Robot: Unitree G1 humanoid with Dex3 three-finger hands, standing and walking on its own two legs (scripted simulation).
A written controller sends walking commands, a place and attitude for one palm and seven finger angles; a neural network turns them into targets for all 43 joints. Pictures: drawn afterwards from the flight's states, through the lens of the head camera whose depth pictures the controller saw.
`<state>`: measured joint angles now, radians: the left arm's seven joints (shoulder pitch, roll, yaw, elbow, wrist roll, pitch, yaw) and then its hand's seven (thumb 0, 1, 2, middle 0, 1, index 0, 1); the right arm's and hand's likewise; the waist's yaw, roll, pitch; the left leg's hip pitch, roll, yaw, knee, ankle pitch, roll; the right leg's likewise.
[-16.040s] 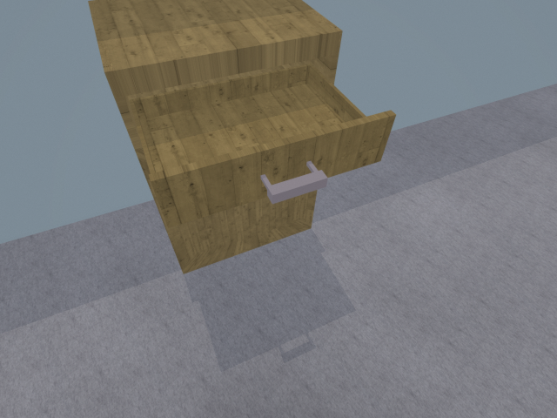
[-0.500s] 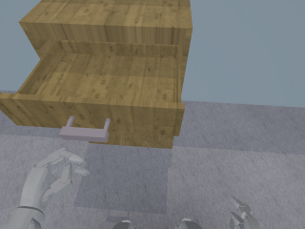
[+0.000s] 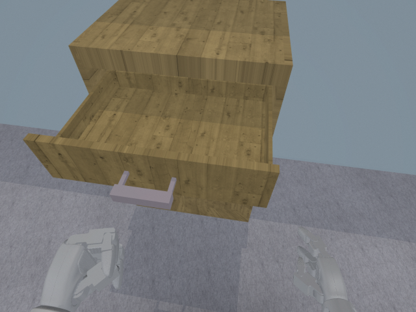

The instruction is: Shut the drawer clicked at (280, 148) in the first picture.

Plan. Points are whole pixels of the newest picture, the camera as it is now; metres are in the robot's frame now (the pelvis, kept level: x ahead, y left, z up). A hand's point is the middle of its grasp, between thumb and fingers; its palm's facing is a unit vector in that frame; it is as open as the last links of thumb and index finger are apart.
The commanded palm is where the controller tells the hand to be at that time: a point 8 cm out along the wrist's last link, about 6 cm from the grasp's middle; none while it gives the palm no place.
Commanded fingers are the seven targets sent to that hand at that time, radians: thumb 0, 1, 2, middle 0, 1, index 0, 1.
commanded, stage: raise the hand and make a fist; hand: left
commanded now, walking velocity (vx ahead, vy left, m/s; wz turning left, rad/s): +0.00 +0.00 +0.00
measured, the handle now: (145, 187) +0.36 +0.18 +0.01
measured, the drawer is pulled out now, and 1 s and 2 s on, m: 0.29 0.29 0.29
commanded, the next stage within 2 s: bring the fist close to the handle in 0.60 s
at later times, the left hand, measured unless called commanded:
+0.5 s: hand (119, 264) +0.17 +0.15 +0.11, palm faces -0.02 -0.99 -0.10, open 3.3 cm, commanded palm +0.14 +0.21 +0.11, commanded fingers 0.00 0.90 0.90 -1.40 -1.60 -1.40 -1.60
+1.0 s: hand (127, 258) +0.19 +0.15 +0.08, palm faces -0.04 -1.00 -0.06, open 3.3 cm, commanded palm +0.16 +0.21 +0.08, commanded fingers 0.00 0.90 0.90 -1.40 -1.60 -1.40 -1.60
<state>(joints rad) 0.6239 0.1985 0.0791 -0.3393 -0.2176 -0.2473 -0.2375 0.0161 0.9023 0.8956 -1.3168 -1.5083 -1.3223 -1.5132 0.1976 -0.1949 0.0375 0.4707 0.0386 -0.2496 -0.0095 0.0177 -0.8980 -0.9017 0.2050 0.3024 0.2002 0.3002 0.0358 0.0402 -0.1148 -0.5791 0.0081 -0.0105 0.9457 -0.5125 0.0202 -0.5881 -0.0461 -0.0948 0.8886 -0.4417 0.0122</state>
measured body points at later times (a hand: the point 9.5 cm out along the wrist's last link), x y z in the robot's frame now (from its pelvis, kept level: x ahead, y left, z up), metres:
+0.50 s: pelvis +0.00 -0.02 +0.01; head +0.01 -0.03 +0.46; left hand +0.17 +0.20 +0.11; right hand +0.18 -0.25 -0.05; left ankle -0.02 +0.10 -0.69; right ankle +0.00 -0.13 -0.69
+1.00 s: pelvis +0.00 -0.03 +0.01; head +0.03 -0.04 +0.46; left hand +0.18 +0.20 +0.09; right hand +0.19 -0.26 -0.05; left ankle -0.02 +0.10 -0.69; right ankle +0.00 -0.13 -0.69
